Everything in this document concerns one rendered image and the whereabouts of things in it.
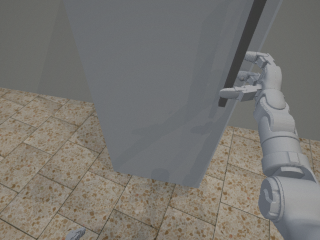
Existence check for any robot right forearm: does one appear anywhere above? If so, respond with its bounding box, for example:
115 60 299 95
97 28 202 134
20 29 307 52
253 89 320 187

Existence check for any left robot hand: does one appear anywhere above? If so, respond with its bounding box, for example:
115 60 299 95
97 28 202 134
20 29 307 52
65 227 86 240

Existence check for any robot right upper arm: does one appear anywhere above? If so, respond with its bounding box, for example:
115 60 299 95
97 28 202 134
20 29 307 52
258 175 320 240

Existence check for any fridge door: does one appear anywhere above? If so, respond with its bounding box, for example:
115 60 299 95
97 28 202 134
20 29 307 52
63 0 280 188

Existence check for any right robot hand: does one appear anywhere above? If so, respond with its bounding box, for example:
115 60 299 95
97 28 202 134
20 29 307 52
219 51 283 102

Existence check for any handle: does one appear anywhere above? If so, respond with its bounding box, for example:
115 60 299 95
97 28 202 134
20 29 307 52
218 0 267 107

